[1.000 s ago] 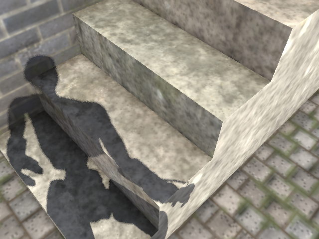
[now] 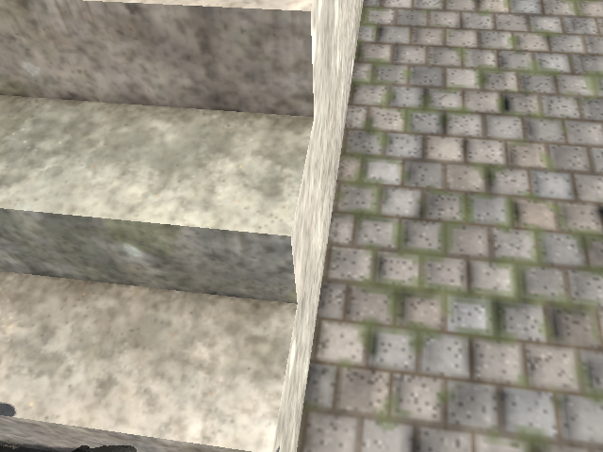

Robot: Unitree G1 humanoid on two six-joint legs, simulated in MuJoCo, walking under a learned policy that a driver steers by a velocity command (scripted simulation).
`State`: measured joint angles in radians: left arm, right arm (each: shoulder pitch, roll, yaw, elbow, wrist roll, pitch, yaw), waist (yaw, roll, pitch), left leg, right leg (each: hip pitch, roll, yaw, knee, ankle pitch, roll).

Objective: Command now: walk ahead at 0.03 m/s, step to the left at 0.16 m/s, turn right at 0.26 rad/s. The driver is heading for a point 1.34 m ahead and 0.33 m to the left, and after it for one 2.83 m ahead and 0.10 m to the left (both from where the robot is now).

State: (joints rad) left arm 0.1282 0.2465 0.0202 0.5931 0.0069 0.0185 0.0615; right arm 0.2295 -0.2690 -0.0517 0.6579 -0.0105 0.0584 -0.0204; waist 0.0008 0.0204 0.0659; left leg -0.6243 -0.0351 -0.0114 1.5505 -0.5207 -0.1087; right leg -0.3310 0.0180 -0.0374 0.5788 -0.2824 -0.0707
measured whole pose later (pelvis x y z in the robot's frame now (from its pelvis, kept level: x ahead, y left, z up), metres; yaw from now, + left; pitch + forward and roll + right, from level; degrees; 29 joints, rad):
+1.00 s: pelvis -0.19 +0.26 -0.01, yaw -1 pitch +1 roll +1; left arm 0.23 0.26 0.06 0.59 0.00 0.07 0.11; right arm 0.30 -0.27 -0.06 0.76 -0.03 0.05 0.01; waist 0.03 -0.03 -0.04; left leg -0.21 -0.04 0.05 0.57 -0.39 0.06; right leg -0.59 0.01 0.11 0.90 -0.44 0.00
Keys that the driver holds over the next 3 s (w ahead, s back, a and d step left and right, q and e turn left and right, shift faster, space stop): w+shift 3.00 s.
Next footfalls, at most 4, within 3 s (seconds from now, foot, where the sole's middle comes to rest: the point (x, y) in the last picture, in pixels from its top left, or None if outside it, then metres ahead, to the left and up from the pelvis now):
0.26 left None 0.01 0.26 -0.59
0.54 right None -0.02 0.10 -0.77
0.94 left None -0.20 0.36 -0.77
1.38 right None -0.18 0.23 -0.77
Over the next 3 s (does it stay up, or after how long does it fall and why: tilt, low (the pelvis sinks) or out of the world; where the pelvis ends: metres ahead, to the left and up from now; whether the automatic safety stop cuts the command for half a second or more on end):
stays up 0.43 0.43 0.32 its command is cut before an obstacle from the start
